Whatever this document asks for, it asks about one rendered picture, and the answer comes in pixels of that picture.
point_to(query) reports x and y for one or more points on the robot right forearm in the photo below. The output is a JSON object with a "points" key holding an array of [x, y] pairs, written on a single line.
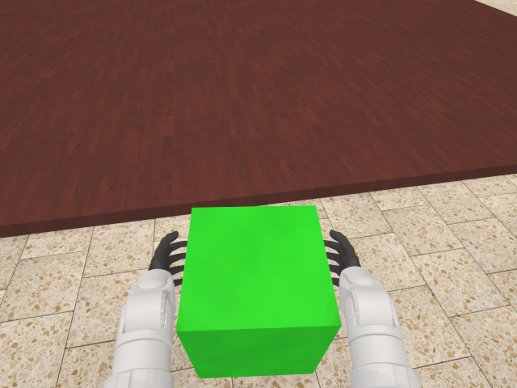
{"points": [[378, 353]]}

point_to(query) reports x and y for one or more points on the robot left forearm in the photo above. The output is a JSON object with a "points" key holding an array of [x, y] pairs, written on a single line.
{"points": [[145, 334]]}

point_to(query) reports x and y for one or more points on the carton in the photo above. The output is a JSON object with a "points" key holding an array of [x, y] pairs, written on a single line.
{"points": [[257, 297]]}

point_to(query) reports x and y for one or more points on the left robot hand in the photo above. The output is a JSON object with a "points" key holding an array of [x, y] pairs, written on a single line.
{"points": [[162, 258]]}

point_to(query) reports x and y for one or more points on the right robot hand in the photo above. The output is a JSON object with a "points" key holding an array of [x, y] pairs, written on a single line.
{"points": [[346, 256]]}

